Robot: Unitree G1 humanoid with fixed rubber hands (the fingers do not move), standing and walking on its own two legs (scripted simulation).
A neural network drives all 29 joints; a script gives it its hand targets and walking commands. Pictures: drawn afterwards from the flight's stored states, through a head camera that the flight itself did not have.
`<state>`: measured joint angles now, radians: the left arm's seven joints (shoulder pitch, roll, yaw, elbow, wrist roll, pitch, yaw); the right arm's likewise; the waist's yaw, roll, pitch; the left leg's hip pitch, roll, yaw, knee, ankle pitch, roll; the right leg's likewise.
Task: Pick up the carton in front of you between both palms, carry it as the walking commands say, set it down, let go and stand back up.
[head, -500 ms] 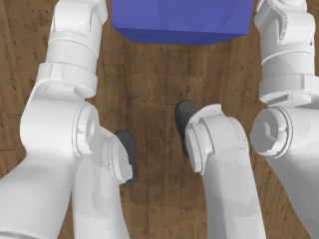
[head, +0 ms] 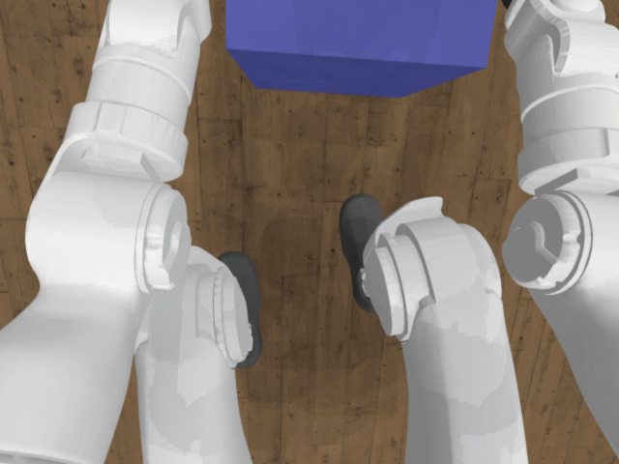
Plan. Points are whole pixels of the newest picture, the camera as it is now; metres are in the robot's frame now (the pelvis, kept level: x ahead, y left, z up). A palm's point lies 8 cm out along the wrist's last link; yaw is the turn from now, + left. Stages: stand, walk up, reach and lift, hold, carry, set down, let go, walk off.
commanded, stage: set down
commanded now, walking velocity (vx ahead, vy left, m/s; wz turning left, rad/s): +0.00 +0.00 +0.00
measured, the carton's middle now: out of the picture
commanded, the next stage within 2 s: let go in 1.90 s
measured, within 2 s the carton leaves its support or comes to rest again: rests again in 0.10 s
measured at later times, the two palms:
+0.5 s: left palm out of the picture +0.57 +0.02 -0.18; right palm out of the picture +0.50 -0.29 -0.17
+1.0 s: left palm out of the picture +0.60 +0.05 -0.15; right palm out of the picture +0.50 -0.32 -0.15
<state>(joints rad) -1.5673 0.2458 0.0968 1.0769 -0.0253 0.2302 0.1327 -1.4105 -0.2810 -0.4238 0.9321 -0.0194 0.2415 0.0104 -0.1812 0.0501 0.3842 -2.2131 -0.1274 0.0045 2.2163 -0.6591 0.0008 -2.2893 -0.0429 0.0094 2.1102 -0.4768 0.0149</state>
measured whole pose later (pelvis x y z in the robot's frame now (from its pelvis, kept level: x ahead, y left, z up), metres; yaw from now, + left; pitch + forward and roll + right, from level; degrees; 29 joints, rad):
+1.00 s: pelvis +0.00 -0.01 +0.00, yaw -1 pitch +35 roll -1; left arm -1.60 0.42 -0.07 1.04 -0.19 0.18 0.11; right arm -1.45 -0.38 -0.34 1.06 0.18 0.08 -0.07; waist -0.17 0.03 0.43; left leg -2.17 -0.11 -0.03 2.22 -0.67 -0.03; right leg -2.26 -0.03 -0.02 2.11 -0.47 -0.01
